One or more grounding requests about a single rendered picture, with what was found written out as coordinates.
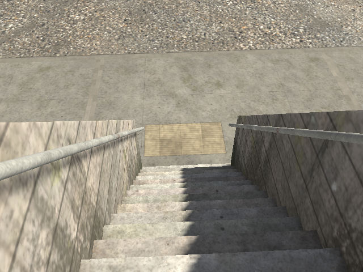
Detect stairs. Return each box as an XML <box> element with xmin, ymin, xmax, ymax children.
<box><xmin>79</xmin><ymin>163</ymin><xmax>348</xmax><ymax>272</ymax></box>

